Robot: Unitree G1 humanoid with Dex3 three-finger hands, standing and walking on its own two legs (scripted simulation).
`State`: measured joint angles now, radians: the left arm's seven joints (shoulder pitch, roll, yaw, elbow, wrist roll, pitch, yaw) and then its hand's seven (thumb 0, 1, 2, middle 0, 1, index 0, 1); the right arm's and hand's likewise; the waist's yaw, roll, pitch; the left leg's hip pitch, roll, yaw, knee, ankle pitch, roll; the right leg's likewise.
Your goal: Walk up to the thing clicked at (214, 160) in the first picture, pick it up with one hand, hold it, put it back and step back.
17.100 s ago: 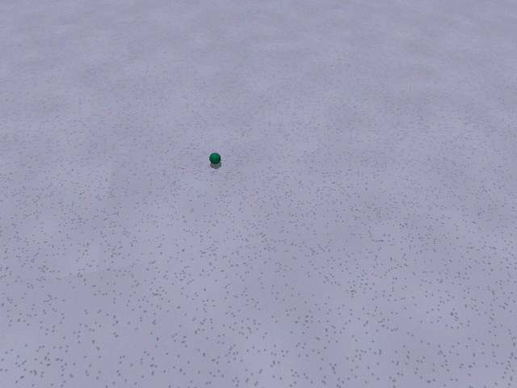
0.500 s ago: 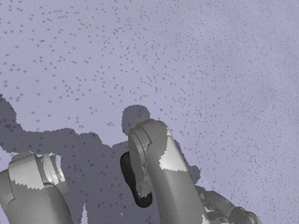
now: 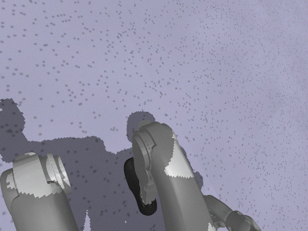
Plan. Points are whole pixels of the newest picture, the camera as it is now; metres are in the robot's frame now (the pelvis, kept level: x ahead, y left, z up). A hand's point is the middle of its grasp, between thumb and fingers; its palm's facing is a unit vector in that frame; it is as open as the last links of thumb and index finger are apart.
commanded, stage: close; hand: left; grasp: from above
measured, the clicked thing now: out of the picture +0.42 +0.33 -0.27
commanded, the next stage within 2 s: settle in 1.44 s
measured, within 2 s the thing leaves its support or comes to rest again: neither
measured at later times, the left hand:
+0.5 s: hand out of the picture +0.39 +0.32 -0.25, palm faces -0.51 -0.21 -0.84, open 11.1 cm
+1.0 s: hand out of the picture +0.41 +0.31 -0.26, palm faces -0.36 -0.22 -0.91, open 10.1 cm
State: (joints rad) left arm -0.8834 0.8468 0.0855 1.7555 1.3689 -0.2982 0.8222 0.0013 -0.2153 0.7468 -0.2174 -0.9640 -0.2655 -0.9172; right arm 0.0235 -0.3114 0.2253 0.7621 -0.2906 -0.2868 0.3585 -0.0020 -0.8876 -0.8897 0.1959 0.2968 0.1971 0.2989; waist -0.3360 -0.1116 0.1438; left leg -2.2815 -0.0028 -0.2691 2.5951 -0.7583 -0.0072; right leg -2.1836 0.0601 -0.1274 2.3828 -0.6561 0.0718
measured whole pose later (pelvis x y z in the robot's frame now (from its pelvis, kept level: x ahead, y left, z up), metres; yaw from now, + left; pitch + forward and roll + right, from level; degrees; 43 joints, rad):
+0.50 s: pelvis +0.00 +0.00 +0.00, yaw +0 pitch +26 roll -15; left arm -0.91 0.89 0.08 1.70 1.19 -0.27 0.58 0.00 -0.03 0.59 -0.36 -0.86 -0.41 -0.79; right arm 0.08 -0.35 0.23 0.76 -0.27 -0.27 0.35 0.00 -0.89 -0.89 0.19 0.30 0.20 0.30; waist -0.32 -0.08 0.16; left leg -2.31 -0.02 -0.26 2.58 -0.75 -0.01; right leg -2.20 0.04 -0.12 2.38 -0.67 0.07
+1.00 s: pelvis +0.00 +0.00 +0.01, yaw +0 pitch +27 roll -15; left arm -0.96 0.87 0.19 1.77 1.23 -0.14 0.79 -0.01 0.11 0.42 -0.55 -0.63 -0.59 -0.58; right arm 0.06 -0.39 0.19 0.75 -0.26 -0.32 0.36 0.00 -0.88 -0.89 0.20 0.30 0.20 0.30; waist -0.36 -0.12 0.14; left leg -2.32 -0.01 -0.25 2.56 -0.74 0.01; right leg -2.21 0.05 -0.12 2.35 -0.65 0.07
